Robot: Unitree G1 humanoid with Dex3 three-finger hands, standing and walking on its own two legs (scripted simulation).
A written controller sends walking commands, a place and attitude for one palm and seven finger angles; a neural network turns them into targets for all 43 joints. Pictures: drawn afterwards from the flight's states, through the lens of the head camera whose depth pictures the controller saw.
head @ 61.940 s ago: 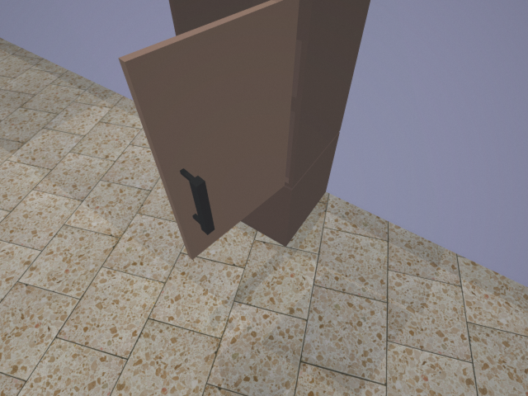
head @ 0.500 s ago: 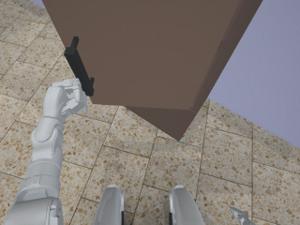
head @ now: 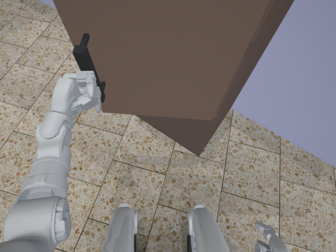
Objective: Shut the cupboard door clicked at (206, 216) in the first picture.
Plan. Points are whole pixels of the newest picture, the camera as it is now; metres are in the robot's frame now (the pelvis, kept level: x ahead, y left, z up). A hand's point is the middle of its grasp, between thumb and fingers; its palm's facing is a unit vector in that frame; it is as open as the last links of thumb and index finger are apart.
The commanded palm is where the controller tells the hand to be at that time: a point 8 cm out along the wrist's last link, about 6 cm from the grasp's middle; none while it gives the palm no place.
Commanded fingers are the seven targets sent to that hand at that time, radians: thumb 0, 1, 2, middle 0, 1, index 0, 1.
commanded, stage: push the door shut along its arc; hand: left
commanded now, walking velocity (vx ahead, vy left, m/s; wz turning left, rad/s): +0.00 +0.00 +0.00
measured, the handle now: (93, 71) +0.54 +0.18 +0.05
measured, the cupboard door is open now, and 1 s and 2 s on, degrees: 32 16 13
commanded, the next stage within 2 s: pull the fist back off the door in 1.16 s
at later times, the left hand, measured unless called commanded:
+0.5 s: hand (101, 83) +0.50 +0.15 +0.06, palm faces -0.28 -0.96 -0.06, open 3.1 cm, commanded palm +0.51 +0.18 +0.06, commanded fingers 0.00 0.90 0.90 -1.30 -1.50 -1.30 -1.50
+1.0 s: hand (116, 65) +0.56 +0.12 +0.06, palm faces -0.39 -0.92 -0.07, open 3.1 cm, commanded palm +0.58 +0.13 +0.06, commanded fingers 0.00 0.90 0.90 -1.30 -1.50 -1.30 -1.50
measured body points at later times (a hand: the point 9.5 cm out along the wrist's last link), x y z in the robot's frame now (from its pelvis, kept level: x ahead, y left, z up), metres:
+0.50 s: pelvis -0.02 +0.01 -0.02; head +0.14 +0.03 +0.41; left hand +0.51 +0.21 +0.06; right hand +0.03 -0.26 -0.13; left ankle +0.06 +0.15 -0.59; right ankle +0.04 -0.15 -0.59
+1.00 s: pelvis -0.02 +0.03 -0.04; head +0.17 +0.06 +0.37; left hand +0.57 +0.17 +0.06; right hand -0.01 -0.24 -0.13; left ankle +0.06 +0.15 -0.59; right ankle +0.04 -0.15 -0.59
